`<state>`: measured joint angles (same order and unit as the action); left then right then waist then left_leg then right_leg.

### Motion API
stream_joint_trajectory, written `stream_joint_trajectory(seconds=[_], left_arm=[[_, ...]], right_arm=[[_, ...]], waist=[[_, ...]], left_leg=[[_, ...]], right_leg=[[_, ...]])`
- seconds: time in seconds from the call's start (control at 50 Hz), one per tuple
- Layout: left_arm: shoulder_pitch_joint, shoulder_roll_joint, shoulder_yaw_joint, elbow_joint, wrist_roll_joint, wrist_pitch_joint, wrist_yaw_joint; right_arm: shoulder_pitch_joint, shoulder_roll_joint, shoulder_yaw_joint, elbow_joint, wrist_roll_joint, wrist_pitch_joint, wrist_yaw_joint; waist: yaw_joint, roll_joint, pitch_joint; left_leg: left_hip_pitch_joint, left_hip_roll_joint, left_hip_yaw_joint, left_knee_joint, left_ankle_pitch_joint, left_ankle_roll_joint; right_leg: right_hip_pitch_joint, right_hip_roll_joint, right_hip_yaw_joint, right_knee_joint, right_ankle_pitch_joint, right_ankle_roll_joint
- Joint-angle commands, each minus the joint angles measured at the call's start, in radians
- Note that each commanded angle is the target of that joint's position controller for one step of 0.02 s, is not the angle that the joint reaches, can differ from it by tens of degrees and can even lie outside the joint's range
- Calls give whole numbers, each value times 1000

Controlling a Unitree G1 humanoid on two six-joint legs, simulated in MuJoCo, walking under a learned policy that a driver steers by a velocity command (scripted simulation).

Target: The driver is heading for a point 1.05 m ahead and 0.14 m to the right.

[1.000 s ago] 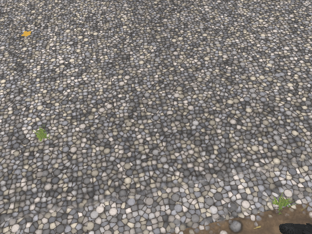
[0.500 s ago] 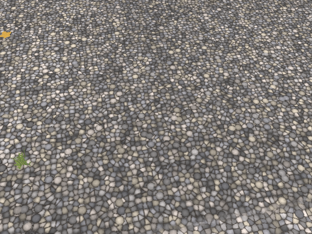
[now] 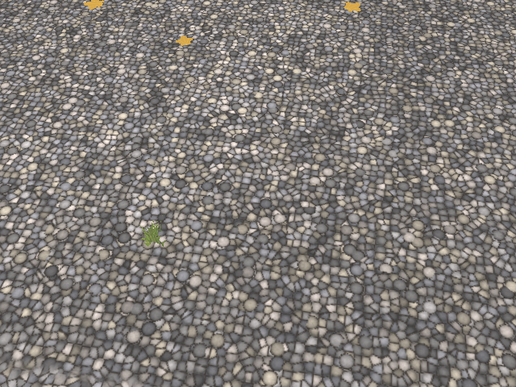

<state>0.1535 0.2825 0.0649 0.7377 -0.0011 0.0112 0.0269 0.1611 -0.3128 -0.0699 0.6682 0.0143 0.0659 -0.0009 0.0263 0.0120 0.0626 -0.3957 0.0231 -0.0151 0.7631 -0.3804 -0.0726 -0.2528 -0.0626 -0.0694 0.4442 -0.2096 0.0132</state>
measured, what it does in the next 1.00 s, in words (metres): steps on the spot, turning right: left foot, then right foot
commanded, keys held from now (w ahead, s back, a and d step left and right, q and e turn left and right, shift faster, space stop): no key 0.24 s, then e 0.42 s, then w+e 0.18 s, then w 0.16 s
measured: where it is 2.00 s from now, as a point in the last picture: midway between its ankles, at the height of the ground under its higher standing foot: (356, 344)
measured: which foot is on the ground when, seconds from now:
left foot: up 0.00-0.04, down 0.06-1.00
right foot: down 0.00-0.06, up 0.08-0.38, down 0.40-0.66, up 0.68-1.00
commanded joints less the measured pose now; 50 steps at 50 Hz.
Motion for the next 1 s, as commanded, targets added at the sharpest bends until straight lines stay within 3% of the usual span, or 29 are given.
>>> stream_joint_trajectory(seconds=[0.02, 0.04, 0.06, 0.08, 0.1, 0.12, 0.16, 0.18, 0.22, 0.28, 0.34, 0.38, 0.4, 0.42, 0.44, 0.46, 0.5, 0.54, 0.58, 0.62, 0.64, 0.66, 0.68, 0.7, 0.72, 0.76, 0.84, 0.92, 1.0], left_arm=[[-41, 191, 45, -45, -25, -11, -6], [-14, 168, 36, -26, -31, -12, -8], [40, 119, 19, -7, -9, -19, -14], [65, 48, -8, -29, 48, -27, -27], [-22, 111, 14, -44, 24, -21, -11], [-32, 155, 28, -34, -1, -12, -3], [6, 148, 37, 8, -1, 7, 10], [23, 145, 39, 16, 5, 13, 14], [49, 115, 32, 30, 0, 11, 14], [31, 69, 8, 43, -2, 7, 6], [25, 111, 14, 36, -13, 7, -2], [37, 131, 16, 32, -7, 4, -5], [29, 161, 21, 22, 1, 4, -5], [22, 213, 33, 18, -2, 5, -2], [27, 211, 40, 27, -16, 6, -2], [23, 197, 41, 18, -16, 4, -3], [37, 202, 43, 13, -1, -3, 3], [17, 196, 42, 0, 0, -18, 5], [-4, 204, 48, -6, -11, -26, 5], [-66, 203, 52, -18, -37, -4, 13], [-79, 188, 49, -27, -40, 11, 19], [-59, 140, 37, -38, -26, 19, 20], [-14, 105, 30, -53, -23, 21, 19], [-12, 172, 47, -55, -13, 13, 17], [-8, 203, 63, -41, -26, 11, 7], [-7, 173, 62, -24, -23, 9, 0], [-73, 119, 44, -52, -26, -15, -22], [-109, 72, 22, -79, -22, -35, -32], [-152, 63, 5, -97, -20, -48, -49]], right_arm=[[58, -75, -23, -51, -6, -12, 9], [78, -85, -26, -40, -9, -13, 9], [92, -129, -34, -43, -12, -13, 1], [63, -206, -41, -75, -22, -8, -17], [72, -159, -26, -72, -52, -27, -6], [38, -141, -20, -62, -55, -45, 1], [-32, -114, -12, -49, -34, -65, 1], [-54, -106, -7, -43, -28, -69, -2], [-63, -72, 5, -27, -30, -72, -6], [-60, -35, 16, 6, -34, -73, -9], [-64, -94, -1, 33, -29, -66, -14], [-49, -117, -12, 51, -12, -59, -22], [-24, -120, -17, 59, -13, -60, -27], [-2, -115, -21, 51, -27, -63, -29], [-20, -98, -20, 42, -35, -63, -35], [-55, -85, -21, 38, -34, -59, -42], [-96, -42, -21, 20, -25, -47, -51], [-77, -29, -23, 13, -21, -48, -43], [-51, -38, -29, 17, -13, -61, -31], [7, -39, -32, 42, -7, -76, -20], [47, -56, -40, 60, -11, -79, -15], [82, -125, -58, 63, -22, -75, -17], [67, -205, -73, 52, -38, -66, -14], [59, -162, -55, 27, -54, -78, -14], [25, -113, -39, 19, -44, -91, -18], [-10, -111, -37, 17, -11, -110, -34], [101, -109, -35, 44, -22, -134, -46], [162, -133, -43, 78, -16, -142, -27], [171, -157, -52, 102, 1, -143, -8]], waist=[[-39, -181, -149], [-49, -157, -143], [-33, -37, -175], [13, 259, -192], [-67, 213, -196], [-53, 153, -144], [-27, 144, -106], [-15, 141, -97], [-1, 129, -115], [-26, 125, -129], [-29, 127, -109], [-12, 97, -86], [-23, 59, -86], [-62, -39, -90], [-59, -119, -96], [-39, -143, -83], [-16, -217, -64], [-21, -261, -77], [-31, -220, -96], [-64, -184, -123], [-75, -159, -141], [-56, -4, -153], [-33, 271, -121], [-46, 216, -109], [-27, 127, -68], [-21, 108, -5], [-83, 76, -21], [-102, 80, -7], [-105, 96, 19]], left_leg=[[146, -39, 60, -258, 143, 53], [241, -45, 52, -381, 250, 83], [386, 55, -81, -419, 443, 118], [474, 302, -338, -376, 805, 236], [318, 363, -381, -416, 704, 383], [266, 302, -319, -440, 594, 369], [247, 218, -230, -444, 496, 291], [222, 206, -208, -441, 547, 286], [221, 180, -169, -435, 573, 283], [251, 170, -142, -424, 508, 276], [245, 195, -169, -410, 443, 286], [236, 185, -160, -391, 382, 249], [230, 160, -143, -366, 318, 211], [208, 94, -82, -324, 239, 172], [207, 27, 3, -281, 193, 131], [200, -16, 61, -212, 165, 100], [112, -66, 64, -109, 102, 80], [31, -83, 11, -27, -91, 88], [-1, -61, -35, -40, -154, 92], [122, -63, -15, -270, 53, 84], [225, -48, -15, -375, 187, 85], [337, 100, -157, -439, 262, 125], [352, 301, -424, -528, 233, 271], [302, 387, -523, -565, 78, 360], [284, 347, -460, -587, -120, 337], [329, 273, -341, -618, -198, 254], [416, 244, -177, -647, -42, 240], [426, 256, -110, -676, 28, 262], [348, 253, -19, -674, 111, 265]], right_leg=[[105, -209, 155, -35, 370, -205], [53, -183, 133, 4, 300, -155], [-48, -123, 69, 109, 123, -67], [-238, -12, -23, 321, -352, 40], [-245, 4, 73, 457, -456, 60], [-239, -6, 96, 536, -413, 59], [-251, -11, 113, 560, -310, 64], [-225, -8, 117, 573, -264, 73], [-174, -3, 112, 523, -211, 82], [-84, -14, 102, 304, -181, 80], [-28, 11, 66, 170, -130, 63], [12, 22, 59, 23, 36, 29], [30, -2, 102, 14, 185, 4], [35, -38, 148, 61, 348, -30], [-3, -57, 209, 38, 297, -84], [-32, -89, 279, -13, 240, -120], [-18, -154, 431, -84, 190, -191], [41, -193, 502, -99, 239, -232], [91, -196, 514, -71, 306, -223], [65, -131, 455, -19, 294, -161], [13, -86, 421, 23, 223, -122], [-113, 0, 330, 184, 49, -63], [-319, 150, 166, 363, -348, -7], [-364, 78, 216, 585, -404, 7], [-399, 44, 236, 659, -318, -4], [-493, 14, 219, 673, -178, 5], [-523, -5, 165, 621, -40, 37], [-480, -10, 147, 430, 1, 42], [-338, -12, 67, 248, 3, 14]])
